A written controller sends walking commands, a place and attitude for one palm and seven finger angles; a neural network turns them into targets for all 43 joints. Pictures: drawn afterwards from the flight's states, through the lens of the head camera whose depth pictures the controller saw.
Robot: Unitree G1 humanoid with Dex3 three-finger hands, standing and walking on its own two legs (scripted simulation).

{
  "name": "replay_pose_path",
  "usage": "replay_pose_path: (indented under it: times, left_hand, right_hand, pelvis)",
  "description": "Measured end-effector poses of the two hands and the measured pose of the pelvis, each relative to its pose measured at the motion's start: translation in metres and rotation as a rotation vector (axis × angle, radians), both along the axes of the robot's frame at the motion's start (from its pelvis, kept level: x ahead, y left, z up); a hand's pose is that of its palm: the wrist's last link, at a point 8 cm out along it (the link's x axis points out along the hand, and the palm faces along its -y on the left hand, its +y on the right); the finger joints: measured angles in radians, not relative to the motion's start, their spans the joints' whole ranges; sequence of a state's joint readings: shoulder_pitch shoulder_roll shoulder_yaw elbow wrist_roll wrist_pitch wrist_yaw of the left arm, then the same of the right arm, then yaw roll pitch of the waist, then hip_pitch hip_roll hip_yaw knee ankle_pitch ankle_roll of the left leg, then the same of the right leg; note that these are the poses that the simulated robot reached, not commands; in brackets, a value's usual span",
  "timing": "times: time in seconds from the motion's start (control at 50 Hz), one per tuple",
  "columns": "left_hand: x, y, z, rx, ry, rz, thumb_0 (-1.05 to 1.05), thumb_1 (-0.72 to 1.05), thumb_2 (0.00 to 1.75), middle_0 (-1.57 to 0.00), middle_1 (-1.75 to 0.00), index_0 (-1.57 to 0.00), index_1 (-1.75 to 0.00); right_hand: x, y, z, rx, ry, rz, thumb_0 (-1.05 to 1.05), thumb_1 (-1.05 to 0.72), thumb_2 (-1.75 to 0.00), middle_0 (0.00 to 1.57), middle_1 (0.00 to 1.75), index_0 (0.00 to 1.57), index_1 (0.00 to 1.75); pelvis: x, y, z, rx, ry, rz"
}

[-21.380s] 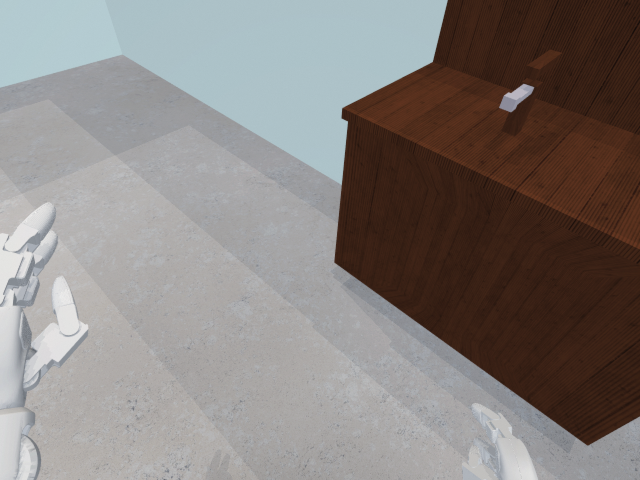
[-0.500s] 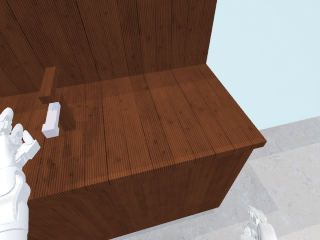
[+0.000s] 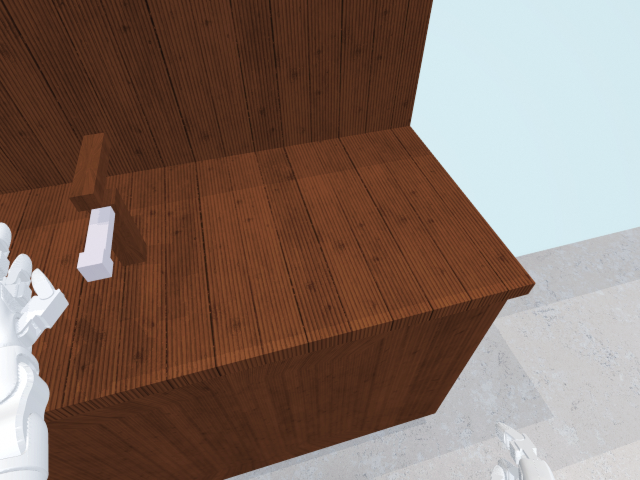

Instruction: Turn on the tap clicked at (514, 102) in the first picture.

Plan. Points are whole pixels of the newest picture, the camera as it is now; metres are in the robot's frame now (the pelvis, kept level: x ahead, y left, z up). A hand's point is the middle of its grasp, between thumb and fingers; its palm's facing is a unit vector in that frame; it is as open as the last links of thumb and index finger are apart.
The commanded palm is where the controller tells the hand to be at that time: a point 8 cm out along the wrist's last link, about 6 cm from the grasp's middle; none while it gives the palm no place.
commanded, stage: reach beside the lever's end, fingers flat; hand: left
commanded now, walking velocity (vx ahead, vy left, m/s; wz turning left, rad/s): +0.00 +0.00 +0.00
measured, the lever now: (95, 265) +0.33 +0.31 +0.11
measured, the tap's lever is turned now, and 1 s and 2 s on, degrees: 0 0 1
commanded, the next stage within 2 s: push the lever round in 1.26 s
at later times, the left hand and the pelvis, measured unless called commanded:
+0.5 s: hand (56, 297) +0.29 +0.34 +0.09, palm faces +0.57 -0.82 -0.10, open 7.8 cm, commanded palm +0.24 +0.37 +0.10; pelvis +0.00 +0.00 +0.00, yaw +0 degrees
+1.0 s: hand (58, 285) +0.30 +0.33 +0.11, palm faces +0.56 -0.82 -0.09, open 7.8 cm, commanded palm +0.25 +0.37 +0.09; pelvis +0.00 +0.00 +0.00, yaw +0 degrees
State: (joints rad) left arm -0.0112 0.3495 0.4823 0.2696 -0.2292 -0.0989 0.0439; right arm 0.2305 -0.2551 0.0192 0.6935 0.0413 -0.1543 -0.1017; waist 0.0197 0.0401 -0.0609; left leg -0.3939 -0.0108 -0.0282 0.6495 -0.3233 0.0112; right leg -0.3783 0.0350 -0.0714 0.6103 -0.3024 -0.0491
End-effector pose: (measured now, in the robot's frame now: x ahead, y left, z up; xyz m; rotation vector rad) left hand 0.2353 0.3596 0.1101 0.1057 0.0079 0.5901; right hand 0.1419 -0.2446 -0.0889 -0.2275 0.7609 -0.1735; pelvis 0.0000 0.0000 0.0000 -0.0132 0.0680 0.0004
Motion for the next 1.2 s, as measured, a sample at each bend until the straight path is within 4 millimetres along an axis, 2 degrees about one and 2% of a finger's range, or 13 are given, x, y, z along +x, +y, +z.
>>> replay_pose_path:
  times: [0.14, 0.32, 0.4, 0.56, 0.66, 0.82, 0.92, 1.0, 1.1, 1.2]
  left_hand:
    - [-0.011, 0.013, -0.004, -0.017, 0.004, 0.039, 0.02, 0.9, 0.9, -0.16, -0.15, -0.16, -0.15]
    - [0.013, -0.003, -0.001, -0.014, -0.018, -0.033, 0.02, 0.9, 0.9, -0.15, -0.15, -0.15, -0.15]
    - [0.016, -0.002, -0.003, -0.025, 0.0, -0.032, 0.02, 0.9, 0.9, -0.16, -0.15, -0.16, -0.15]
    - [-0.007, 0.017, -0.007, -0.008, 0.03, 0.042, 0.02, 0.9, 0.9, -0.16, -0.15, -0.16, -0.15]
    - [-0.016, 0.017, -0.002, 0.0, -0.026, 0.035, 0.02, 0.9, 0.9, -0.15, -0.15, -0.15, -0.15]
    - [0.008, 0.0, -0.012, -0.041, 0.017, -0.033, 0.02, 0.9, 0.9, -0.15, -0.15, -0.15, -0.15]
    - [0.017, -0.001, -0.004, -0.016, -0.009, -0.011, 0.02, 0.9, 0.9, -0.16, -0.15, -0.16, -0.15]
    - [0.013, 0.006, 0.002, -0.002, -0.014, 0.008, 0.02, 0.9, 0.9, -0.16, -0.15, -0.16, -0.15]
    - [0.001, 0.017, -0.007, -0.027, 0.044, 0.023, 0.02, 0.9, 0.9, -0.16, -0.15, -0.16, -0.15]
    - [-0.004, 0.011, -0.014, -0.026, 0.028, 0.025, 0.02, 0.9, 0.9, -0.15, -0.15, -0.15, -0.15]
  right_hand:
    - [0.008, 0.005, 0.0, -0.011, 0.0, 0.033, 0.01, -0.9, -0.9, 0.2, 0.3, 0.2, 0.3]
    - [0.012, 0.009, 0.0, -0.014, -0.012, 0.041, 0.01, -0.9, -0.9, 0.21, 0.3, 0.2, 0.3]
    - [0.009, 0.008, 0.001, -0.001, -0.011, 0.016, 0.01, -0.9, -0.9, 0.21, 0.3, 0.2, 0.3]
    - [-0.001, 0.001, 0.0, -0.013, 0.023, 0.004, 0.01, -0.9, -0.9, 0.21, 0.3, 0.2, 0.3]
    - [-0.003, 0.0, -0.005, -0.027, 0.043, 0.017, 0.01, -0.91, -0.9, 0.2, 0.3, 0.2, 0.3]
    - [0.001, 0.006, -0.004, -0.021, 0.019, 0.021, 0.01, -0.91, -0.9, 0.2, 0.3, 0.2, 0.3]
    - [0.001, 0.007, 0.0, -0.007, -0.002, 0.012, 0.01, -0.9, -0.9, 0.21, 0.3, 0.2, 0.3]
    - [-0.001, 0.004, -0.001, 0.004, 0.003, 0.001, 0.01, -0.9, -0.9, 0.21, 0.3, 0.2, 0.3]
    - [-0.004, 0.0, -0.004, -0.005, 0.032, -0.002, 0.01, -0.9, -0.9, 0.21, 0.3, 0.2, 0.3]
    - [-0.004, -0.003, -0.007, -0.03, 0.055, 0.018, 0.01, -0.91, -0.9, 0.2, 0.3, 0.2, 0.3]
  pelvis:
    - [-0.003, 0.001, -0.001, -0.006, -0.005, 0.02]
    - [-0.005, 0.003, -0.002, -0.006, 0.009, 0.019]
    - [-0.002, 0.003, -0.001, -0.003, 0.011, 0.006]
    - [0.0, 0.002, -0.001, -0.007, 0.006, 0.002]
    - [-0.003, 0.003, -0.003, -0.011, 0.002, 0.018]
    - [-0.01, 0.002, -0.003, -0.007, 0.008, 0.023]
    - [-0.008, 0.001, -0.003, -0.004, 0.015, 0.005]
    - [-0.003, 0.0, -0.002, -0.005, 0.013, -0.001]
    - [-0.002, 0.0, -0.002, -0.007, 0.013, 0.007]
    - [-0.004, 0.001, -0.003, -0.009, 0.015, 0.018]
